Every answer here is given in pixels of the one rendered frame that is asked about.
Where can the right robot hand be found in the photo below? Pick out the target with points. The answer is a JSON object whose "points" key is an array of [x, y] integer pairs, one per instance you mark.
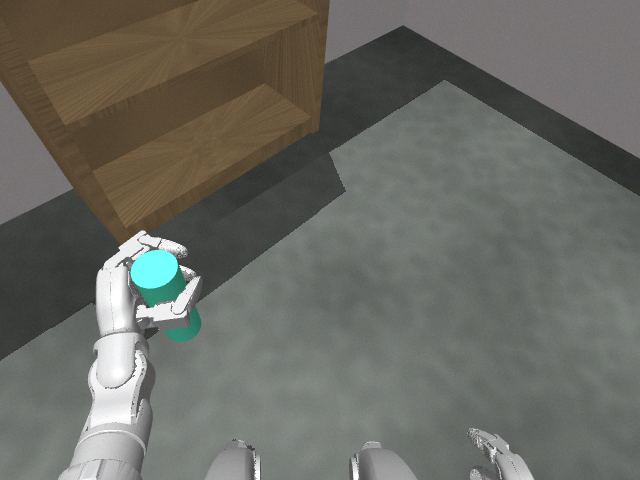
{"points": [[508, 466]]}

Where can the bookshelf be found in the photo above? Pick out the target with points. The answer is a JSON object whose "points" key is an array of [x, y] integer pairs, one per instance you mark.
{"points": [[150, 106]]}

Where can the left robot hand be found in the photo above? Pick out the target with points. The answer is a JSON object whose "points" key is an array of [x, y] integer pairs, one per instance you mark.
{"points": [[119, 304]]}

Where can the left robot arm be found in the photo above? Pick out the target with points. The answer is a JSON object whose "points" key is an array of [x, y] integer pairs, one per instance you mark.
{"points": [[114, 440]]}

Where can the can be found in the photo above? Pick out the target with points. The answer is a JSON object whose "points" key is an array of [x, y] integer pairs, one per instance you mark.
{"points": [[158, 277]]}

